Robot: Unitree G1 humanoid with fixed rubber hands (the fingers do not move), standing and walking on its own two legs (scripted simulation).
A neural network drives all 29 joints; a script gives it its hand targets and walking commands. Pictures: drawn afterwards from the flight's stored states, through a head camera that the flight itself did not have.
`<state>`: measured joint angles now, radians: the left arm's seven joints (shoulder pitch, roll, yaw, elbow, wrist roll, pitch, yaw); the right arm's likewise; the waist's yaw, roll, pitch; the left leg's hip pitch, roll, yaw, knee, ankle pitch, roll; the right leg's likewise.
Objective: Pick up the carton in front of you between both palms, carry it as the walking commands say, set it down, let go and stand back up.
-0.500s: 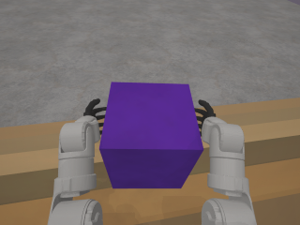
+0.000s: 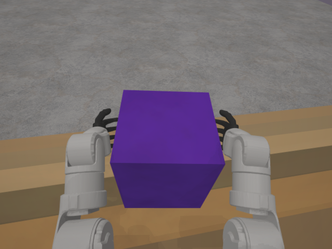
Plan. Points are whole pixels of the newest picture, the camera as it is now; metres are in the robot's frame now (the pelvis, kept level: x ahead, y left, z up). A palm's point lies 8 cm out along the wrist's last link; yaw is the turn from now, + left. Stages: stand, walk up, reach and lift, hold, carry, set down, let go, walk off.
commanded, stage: carry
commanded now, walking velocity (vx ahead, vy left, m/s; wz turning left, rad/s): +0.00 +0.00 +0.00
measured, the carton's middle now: (164, 153) +0.34 +0.00 +0.05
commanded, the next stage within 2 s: none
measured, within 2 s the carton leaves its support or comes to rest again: neither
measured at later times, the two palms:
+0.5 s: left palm (101, 139) +0.33 +0.15 +0.12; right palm (231, 140) +0.33 -0.15 +0.13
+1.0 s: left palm (101, 140) +0.32 +0.15 +0.13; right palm (232, 141) +0.32 -0.16 +0.13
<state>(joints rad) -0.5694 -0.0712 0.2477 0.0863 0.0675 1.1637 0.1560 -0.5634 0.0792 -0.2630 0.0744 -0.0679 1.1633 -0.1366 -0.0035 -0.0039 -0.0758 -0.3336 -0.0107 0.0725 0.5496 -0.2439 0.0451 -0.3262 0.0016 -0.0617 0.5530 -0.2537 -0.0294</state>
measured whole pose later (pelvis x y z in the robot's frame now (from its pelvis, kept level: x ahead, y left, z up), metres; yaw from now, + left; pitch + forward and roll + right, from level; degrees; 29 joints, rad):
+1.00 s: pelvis -0.01 +0.00 +0.00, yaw +0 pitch +1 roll +0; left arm -0.57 -0.07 0.25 0.09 0.07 1.16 0.16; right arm -0.56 0.08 -0.26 0.08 -0.07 1.16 -0.14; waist 0.00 0.00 -0.08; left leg -0.34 0.00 0.07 0.54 -0.22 0.04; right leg -0.33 0.01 -0.06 0.55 -0.24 -0.04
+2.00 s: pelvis -0.01 -0.01 +0.00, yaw +0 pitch +1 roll +0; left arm -0.57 -0.07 0.25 0.09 0.06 1.16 0.16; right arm -0.56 0.08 -0.26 0.08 -0.07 1.16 -0.14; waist 0.00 0.00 -0.08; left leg -0.34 0.00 0.07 0.54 -0.22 0.03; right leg -0.33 0.01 -0.07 0.54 -0.24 -0.04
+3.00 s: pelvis +0.02 +0.00 +0.00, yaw +0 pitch +2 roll +0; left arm -0.55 -0.08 0.23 0.13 0.08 1.16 0.16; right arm -0.54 0.07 -0.28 0.10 -0.06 1.17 -0.14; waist 0.02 -0.02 -0.14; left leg -0.36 -0.01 0.07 0.64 -0.38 0.06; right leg -0.34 0.00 -0.06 0.61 -0.32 -0.05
